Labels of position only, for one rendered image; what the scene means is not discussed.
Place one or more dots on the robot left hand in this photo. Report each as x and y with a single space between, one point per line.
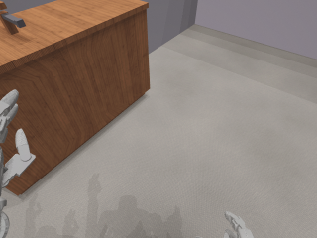
19 162

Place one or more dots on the tap lever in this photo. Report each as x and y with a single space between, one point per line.
19 22

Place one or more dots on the counter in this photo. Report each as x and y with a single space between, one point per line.
77 65

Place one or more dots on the robot right hand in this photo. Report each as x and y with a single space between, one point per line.
238 225

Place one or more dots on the robot left forearm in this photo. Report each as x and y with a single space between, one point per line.
4 220

